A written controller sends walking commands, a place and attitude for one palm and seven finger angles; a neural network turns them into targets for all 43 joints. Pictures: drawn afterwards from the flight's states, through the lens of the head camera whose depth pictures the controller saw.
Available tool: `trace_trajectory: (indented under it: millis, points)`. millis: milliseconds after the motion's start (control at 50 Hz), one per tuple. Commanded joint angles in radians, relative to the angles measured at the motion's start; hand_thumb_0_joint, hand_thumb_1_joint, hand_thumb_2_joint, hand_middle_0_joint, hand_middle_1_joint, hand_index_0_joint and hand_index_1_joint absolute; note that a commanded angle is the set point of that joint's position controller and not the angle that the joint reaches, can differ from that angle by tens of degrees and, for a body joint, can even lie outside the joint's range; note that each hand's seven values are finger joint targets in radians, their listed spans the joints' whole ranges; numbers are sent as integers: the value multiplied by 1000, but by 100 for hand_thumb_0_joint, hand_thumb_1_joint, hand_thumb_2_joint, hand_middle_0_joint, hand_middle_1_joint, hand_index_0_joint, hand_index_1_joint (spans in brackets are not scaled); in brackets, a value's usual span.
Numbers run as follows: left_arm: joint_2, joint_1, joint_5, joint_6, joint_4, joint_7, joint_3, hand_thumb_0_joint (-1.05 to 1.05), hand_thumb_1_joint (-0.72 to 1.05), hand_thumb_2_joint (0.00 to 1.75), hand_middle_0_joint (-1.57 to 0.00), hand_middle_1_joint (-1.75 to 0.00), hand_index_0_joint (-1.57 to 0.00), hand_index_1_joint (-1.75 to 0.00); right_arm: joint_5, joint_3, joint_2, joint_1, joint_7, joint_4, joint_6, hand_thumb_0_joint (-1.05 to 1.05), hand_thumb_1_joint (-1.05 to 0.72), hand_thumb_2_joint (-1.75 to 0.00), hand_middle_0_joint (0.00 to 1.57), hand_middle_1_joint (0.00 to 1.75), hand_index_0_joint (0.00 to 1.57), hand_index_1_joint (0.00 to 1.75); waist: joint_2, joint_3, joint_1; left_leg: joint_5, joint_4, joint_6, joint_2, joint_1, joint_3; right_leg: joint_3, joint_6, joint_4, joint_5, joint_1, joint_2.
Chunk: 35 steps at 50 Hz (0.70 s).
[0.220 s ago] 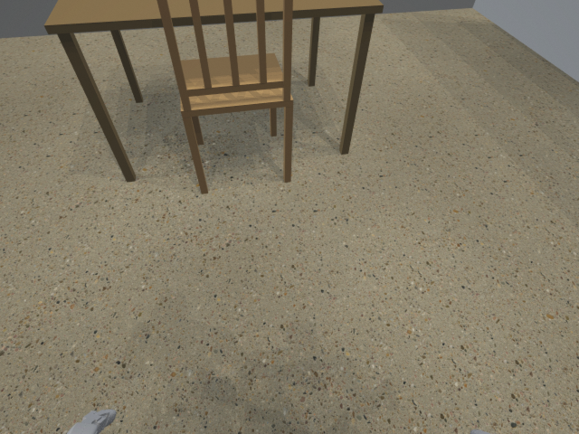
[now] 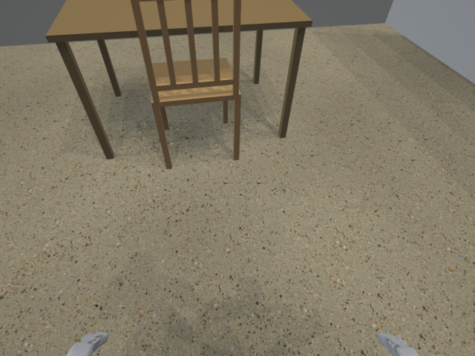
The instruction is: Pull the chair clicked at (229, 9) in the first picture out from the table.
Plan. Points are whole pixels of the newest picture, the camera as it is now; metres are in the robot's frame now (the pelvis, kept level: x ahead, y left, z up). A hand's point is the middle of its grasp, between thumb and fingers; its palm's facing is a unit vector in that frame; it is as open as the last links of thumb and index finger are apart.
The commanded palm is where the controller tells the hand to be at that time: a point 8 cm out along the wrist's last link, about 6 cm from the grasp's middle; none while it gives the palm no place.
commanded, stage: stand and wait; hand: left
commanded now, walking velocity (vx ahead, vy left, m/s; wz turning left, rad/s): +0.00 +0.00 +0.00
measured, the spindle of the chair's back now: (191, 44) +1.29 +0.28 -0.05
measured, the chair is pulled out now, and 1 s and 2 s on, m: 0.00 0.00 0.00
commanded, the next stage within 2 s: look at it before walking up in 0.76 s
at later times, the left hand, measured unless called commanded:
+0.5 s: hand out of the picture +0.03 +0.23 -0.15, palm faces -0.03 -0.94 -0.33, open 7.4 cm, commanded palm none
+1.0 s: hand out of the picture +0.03 +0.22 -0.16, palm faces -0.04 -0.95 -0.31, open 7.4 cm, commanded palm none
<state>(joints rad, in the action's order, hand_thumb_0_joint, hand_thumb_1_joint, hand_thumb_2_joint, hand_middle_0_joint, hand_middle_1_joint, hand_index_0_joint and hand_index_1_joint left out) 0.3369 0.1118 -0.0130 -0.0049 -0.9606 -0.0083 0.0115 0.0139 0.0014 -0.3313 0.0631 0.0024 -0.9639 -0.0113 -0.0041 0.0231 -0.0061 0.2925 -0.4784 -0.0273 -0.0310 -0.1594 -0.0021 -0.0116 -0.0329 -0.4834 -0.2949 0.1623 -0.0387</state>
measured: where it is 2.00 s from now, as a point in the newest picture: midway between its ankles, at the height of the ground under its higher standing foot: outside the picture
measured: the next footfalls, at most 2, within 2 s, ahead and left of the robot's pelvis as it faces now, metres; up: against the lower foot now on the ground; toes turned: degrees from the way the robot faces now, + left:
none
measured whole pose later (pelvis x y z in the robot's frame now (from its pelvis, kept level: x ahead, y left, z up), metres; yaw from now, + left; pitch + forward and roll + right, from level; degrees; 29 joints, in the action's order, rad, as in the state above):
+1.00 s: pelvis -0.03 -0.02 +0.01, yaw +0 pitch -2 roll +0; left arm 0.32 0.16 -0.01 0.01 -1.08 0.00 0.01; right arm 0.01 0.00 -0.31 0.14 0.01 -1.11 -0.01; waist -0.01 0.04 0.00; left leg 0.20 -0.39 0.00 0.00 -0.16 0.00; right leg -0.01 -0.01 -0.39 -0.19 0.16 -0.01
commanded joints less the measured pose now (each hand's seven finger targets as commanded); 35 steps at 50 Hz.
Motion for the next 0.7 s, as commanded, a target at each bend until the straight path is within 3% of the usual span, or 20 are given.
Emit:
trace_trajectory:
  millis: [0,400,680]
  points:
    - [204,-20,1,22,54,-11,-48,0,90,90,-20,-30,-20,-30,2,-45,-203,-27,-16,47,-18,0,-90,-90,20,30,20,30,-2,-93,7,-373,79,-14,130,31,86,-54,57,49,334,-40,-72]
    - [192,5,5,26,-32,-6,-40,0,90,90,-20,-30,-20,-30,-4,-31,-190,19,-12,-55,-12,0,-90,-90,20,30,20,30,-15,-35,6,-160,145,0,132,-4,101,-90,58,154,136,-15,-77]
    - [181,17,2,26,-56,-6,-38,0,90,90,-20,-30,-20,-30,-3,-32,-180,47,-9,-87,-11,0,-90,-90,20,30,20,30,-9,-8,5,-95,167,3,134,-26,111,-106,56,179,33,23,-70]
